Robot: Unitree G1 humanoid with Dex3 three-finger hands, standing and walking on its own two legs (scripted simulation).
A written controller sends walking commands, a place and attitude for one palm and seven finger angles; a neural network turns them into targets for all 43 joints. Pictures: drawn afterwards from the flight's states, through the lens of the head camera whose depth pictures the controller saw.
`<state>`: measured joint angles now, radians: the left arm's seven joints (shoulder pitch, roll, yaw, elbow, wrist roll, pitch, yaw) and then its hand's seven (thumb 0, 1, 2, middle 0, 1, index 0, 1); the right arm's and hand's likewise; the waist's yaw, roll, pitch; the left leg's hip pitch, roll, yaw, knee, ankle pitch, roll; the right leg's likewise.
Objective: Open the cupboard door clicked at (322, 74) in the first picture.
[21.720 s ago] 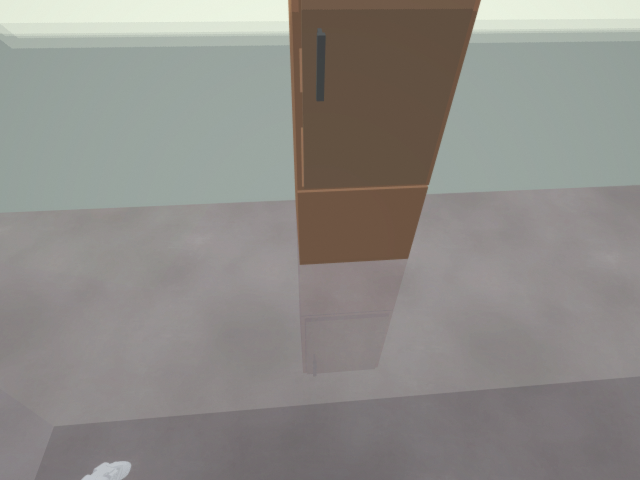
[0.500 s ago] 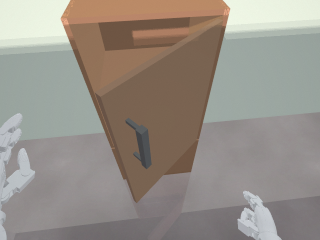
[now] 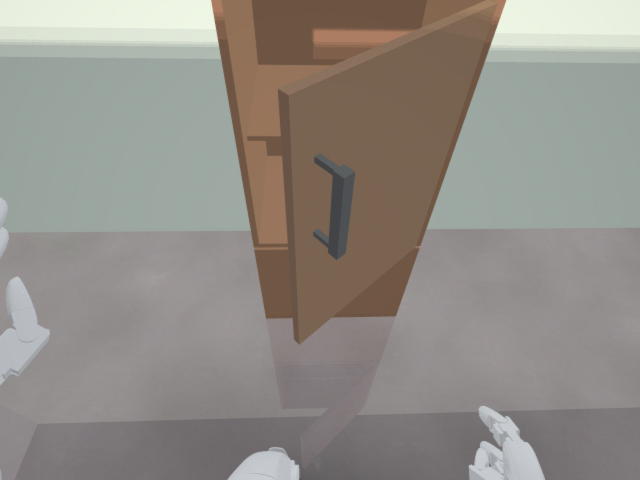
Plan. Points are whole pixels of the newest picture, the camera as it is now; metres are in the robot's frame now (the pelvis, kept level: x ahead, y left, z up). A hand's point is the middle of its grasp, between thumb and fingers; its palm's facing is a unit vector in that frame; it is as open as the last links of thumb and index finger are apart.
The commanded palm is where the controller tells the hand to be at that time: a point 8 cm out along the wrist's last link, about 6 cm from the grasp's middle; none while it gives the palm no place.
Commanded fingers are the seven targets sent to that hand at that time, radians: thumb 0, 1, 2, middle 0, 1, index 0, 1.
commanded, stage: step back with the hand held close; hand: left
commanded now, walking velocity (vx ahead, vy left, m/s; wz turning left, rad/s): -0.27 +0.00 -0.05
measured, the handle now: (330, 209) +0.45 +0.03 +0.09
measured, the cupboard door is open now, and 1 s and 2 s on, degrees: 41 41 41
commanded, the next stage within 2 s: stop stepping back and stand still in 0.12 s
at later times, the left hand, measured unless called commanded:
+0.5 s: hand out of the picture +0.09 +0.24 +0.19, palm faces +0.30 -0.81 -0.51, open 7.4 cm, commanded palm +0.04 +0.29 +0.20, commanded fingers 0.00 0.90 0.90 -0.20 -0.30 -0.20 -0.30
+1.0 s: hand out of the picture +0.03 +0.21 +0.19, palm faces +0.34 -0.78 -0.53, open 7.4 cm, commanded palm -0.01 +0.26 +0.20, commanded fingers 0.00 0.90 0.90 -0.20 -0.30 -0.20 -0.30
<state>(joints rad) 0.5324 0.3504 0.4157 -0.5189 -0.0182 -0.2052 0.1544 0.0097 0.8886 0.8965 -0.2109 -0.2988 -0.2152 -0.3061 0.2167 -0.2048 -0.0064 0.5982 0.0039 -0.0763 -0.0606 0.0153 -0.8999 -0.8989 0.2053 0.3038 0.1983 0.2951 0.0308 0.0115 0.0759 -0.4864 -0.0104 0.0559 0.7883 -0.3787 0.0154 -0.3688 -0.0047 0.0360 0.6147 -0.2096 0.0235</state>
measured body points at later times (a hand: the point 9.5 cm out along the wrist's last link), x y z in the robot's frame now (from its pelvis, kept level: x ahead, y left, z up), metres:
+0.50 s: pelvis -0.13 +0.00 +0.01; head -0.11 +0.01 +0.46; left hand +0.07 +0.28 +0.22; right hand +0.02 -0.24 -0.07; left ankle +0.02 +0.09 -0.71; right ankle -0.26 -0.06 -0.72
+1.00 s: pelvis -0.19 -0.02 +0.01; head -0.20 -0.04 +0.46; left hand +0.00 +0.25 +0.22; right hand -0.08 -0.27 -0.09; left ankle -0.13 +0.10 -0.67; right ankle -0.17 -0.09 -0.72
